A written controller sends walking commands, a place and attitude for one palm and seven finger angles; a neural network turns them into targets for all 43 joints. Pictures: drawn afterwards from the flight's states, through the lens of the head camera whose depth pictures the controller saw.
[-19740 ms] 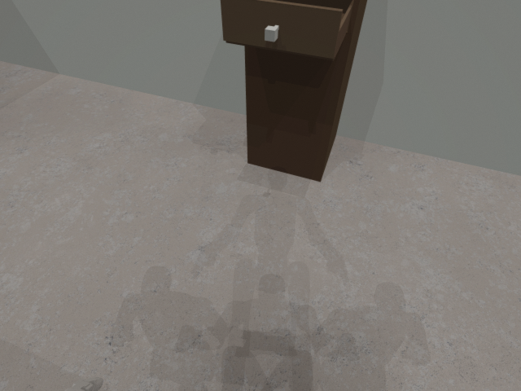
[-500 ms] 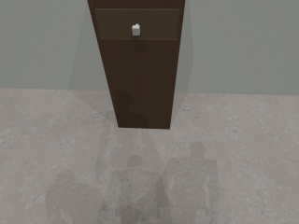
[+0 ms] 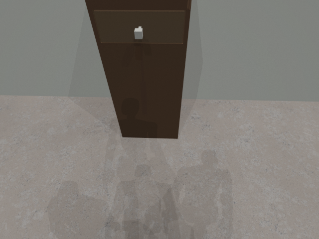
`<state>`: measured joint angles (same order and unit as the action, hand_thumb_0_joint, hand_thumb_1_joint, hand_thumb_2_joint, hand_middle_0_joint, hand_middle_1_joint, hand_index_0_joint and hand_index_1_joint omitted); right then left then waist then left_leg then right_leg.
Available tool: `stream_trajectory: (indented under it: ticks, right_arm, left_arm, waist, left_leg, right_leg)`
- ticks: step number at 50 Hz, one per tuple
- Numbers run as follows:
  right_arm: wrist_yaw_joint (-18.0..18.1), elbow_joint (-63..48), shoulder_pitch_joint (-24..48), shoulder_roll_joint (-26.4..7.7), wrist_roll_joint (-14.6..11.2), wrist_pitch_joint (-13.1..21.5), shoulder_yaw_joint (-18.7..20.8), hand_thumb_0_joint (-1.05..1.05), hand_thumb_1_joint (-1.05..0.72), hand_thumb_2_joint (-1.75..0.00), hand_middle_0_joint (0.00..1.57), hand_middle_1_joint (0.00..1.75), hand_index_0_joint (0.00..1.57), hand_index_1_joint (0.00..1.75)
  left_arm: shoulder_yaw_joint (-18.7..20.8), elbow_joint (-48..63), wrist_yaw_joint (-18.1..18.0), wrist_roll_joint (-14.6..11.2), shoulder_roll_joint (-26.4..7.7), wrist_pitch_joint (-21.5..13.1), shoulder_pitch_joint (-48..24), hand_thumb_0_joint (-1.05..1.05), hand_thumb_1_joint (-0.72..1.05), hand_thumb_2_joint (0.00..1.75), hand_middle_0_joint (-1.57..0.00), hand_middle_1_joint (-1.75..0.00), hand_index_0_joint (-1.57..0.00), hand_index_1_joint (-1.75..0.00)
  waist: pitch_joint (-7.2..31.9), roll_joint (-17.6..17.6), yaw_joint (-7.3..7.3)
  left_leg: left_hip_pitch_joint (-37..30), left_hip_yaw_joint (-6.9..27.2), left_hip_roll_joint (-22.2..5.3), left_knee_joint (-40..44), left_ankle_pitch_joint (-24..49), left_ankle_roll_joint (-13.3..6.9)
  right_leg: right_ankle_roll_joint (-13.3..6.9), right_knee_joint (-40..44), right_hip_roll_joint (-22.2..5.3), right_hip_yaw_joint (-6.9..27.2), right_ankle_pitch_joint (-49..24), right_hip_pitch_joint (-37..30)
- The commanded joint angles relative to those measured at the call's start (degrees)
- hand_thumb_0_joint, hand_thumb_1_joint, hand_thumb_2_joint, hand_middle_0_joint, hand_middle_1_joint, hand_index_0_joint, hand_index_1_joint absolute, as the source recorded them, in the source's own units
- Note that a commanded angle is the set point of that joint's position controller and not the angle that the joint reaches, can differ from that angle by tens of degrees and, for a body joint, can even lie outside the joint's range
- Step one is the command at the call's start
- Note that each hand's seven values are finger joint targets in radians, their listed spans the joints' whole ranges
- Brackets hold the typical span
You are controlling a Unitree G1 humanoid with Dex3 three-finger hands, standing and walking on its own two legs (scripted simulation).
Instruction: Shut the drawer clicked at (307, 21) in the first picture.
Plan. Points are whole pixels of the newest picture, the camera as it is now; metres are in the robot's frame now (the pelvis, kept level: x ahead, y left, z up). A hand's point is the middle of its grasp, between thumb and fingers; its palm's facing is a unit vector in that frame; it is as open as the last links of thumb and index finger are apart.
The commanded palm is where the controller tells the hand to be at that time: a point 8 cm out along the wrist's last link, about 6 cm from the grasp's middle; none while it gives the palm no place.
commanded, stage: look to check the result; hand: left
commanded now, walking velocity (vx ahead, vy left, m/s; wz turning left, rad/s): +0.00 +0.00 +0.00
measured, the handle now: (139, 31) +0.90 +0.14 +0.09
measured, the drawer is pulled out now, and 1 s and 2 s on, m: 0.00 0.00 0.00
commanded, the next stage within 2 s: stand and wait in 0.38 s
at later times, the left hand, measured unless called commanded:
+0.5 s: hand out of the picture +0.03 +0.17 -0.17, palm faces +0.04 -0.97 -0.22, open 7.4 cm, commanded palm none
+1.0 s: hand out of the picture +0.04 +0.18 -0.17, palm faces +0.04 -0.97 -0.25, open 7.4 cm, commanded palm none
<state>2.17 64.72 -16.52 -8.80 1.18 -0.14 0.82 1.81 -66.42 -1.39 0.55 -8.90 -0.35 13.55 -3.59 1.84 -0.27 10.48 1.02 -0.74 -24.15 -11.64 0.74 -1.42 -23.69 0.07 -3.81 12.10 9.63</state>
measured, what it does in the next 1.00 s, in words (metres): stands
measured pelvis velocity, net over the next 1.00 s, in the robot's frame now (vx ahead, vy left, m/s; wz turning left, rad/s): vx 0.02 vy -0.02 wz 0.00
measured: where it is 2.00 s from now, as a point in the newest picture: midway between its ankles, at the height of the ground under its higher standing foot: outside the picture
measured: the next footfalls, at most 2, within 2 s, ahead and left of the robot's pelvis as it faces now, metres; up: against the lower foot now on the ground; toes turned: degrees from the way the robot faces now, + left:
none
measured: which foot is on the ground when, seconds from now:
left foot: down 0.00-1.00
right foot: down 0.00-1.00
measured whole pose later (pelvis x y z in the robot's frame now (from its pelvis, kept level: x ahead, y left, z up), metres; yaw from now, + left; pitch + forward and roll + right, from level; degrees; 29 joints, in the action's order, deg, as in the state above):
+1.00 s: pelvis +0.02 -0.02 +0.00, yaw +0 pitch -2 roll +0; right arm 2.1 65.0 -13.2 -11.6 1.2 -0.1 0.8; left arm 2.0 -66.2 -1.0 0.4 -11.1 -0.9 11.2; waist -3.6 1.8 -0.2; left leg 7.9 1.4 -2.3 -21.7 -11.9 2.3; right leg -2.9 -21.1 1.7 -4.2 12.4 7.0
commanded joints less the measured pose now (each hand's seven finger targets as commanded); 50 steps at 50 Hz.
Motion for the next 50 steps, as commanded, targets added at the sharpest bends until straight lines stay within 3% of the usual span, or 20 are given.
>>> stream_trajectory:
  ticks: [1, 5, 18, 25, 50]
  right_arm:
    - [0.32, -1.14, -3.54, -5.56, -0.14, 0.31, 0.8, 0.0, -0.9, -0.9, 0.2, 0.3, 0.2, 0.3]
    - [0.26, -1.07, -3.28, -5.77, -0.11, 0.23, 0.79, 0.0, -0.9, -0.9, 0.2, 0.3, 0.2, 0.3]
    - [0.38, -1.2, -1.57, -7.12, -0.21, 0.38, 0.85, 0.0, -0.9, -0.9, 0.2, 0.3, 0.2, 0.3]
    - [0.27, -1.05, -1.21, -7.19, 0.01, 0.23, 0.85, 0.0, -0.9, -0.9, 0.2, 0.3, 0.2, 0.3]
    - [0.34, -1.3, 0.88, -9.36, -0.11, 0.49, 1.0, 0.0, -0.9, -0.9, 0.2, 0.3, 0.2, 0.3]
  left_arm:
    - [0.82, 1.47, -0.45, -0.07, -6.92, -0.52, 2.48, 0.0, 0.9, 0.9, -0.2, -0.3, -0.2, -0.3]
    - [0.9, 1.49, -0.45, -0.05, -7.35, -0.6, 2.53, 0.0, 0.9, 0.9, -0.2, -0.3, -0.2, -0.3]
    - [1.04, 1.54, -0.43, -0.08, -8.31, -0.97, 1.77, 0.0, 0.9, 0.9, -0.2, -0.3, -0.2, -0.3]
    - [1.1, 1.72, -0.3, -0.06, -8.63, -0.86, 0.82, 0.0, 0.9, 0.9, -0.2, -0.3, -0.2, -0.3]
    - [1.44, 2.39, -0.21, -0.15, -10.81, -1.21, -0.91, 0.0, 0.9, 0.9, -0.2, -0.3, -0.2, -0.3]
  waist:
    - [-0.77, -1.4, -0.03]
    - [-0.35, -2.45, -0.09]
    - [0.24, -1.03, 0.06]
    - [-1.13, -1.73, -0.09]
    - [0.83, -1.55, 0.14]
  left_leg:
    - [0.55, 2.82, -4.15, 4.09, 4.99, -2.12]
    - [0.07, 2.52, -4.22, 3.99, 4.72, -2.06]
    - [-0.92, 2.43, -4.64, 3.97, 7.09, -1.68]
    - [-0.46, 2.26, -4.51, 4.39, 5.14, -1.63]
    - [-1.76, 2.24, -5.1, 4.98, 7.85, -1.37]
  right_leg:
    - [-1.58, 6.18, -6.04, 5.55, 0.28, 1.17]
    - [-1.67, 6.73, -6.17, 5.81, 0.79, 0.97]
    - [-1.81, 6.79, -6.19, 5.87, -3.89, -0.34]
    - [-1.8, 8.0, -6.17, 6.32, -0.35, 0.41]
    - [-1.74, 7.36, -6.54, 5.93, -7.72, -2.55]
